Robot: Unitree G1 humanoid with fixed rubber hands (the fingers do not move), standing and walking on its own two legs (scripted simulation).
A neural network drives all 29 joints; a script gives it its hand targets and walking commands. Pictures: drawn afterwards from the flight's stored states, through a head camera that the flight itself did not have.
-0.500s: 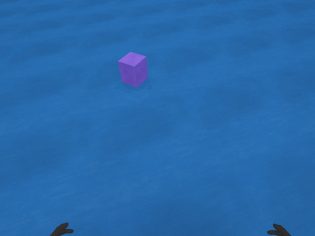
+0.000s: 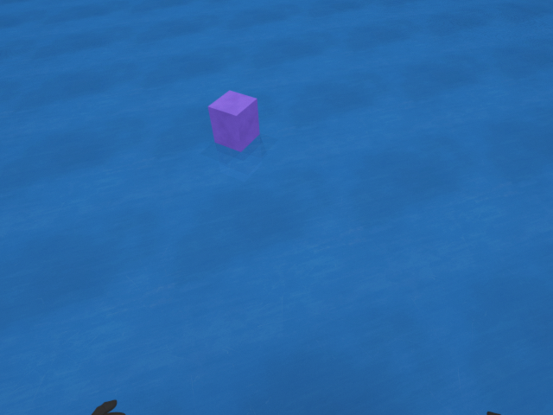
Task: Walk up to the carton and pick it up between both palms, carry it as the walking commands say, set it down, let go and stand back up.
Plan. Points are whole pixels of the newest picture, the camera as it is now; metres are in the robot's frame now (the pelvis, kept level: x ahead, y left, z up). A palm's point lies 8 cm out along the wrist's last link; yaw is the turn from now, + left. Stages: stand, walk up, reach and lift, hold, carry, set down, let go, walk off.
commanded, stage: walk up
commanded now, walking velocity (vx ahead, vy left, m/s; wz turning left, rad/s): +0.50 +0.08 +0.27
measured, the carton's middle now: (235, 121) +1.79 +0.32 -0.66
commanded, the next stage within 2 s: none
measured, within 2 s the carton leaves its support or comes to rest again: neither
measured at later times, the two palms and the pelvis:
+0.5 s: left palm out of the picture +0.10 +0.33 -0.15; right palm (388, 333) +0.29 -0.17 -0.12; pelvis +0.15 +0.07 -0.01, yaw +5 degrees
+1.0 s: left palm (158, 251) +0.47 +0.29 -0.12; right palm (398, 285) +0.41 -0.22 -0.16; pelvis +0.40 +0.03 -0.01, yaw +5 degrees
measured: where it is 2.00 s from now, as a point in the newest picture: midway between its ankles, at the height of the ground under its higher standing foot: (257, 267)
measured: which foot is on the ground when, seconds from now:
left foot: down 0.00-0.06, up 0.08-0.38, down 0.40-0.88, up 0.90-1.00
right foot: down 0.00-0.40, up 0.42-0.84, down 0.86-1.00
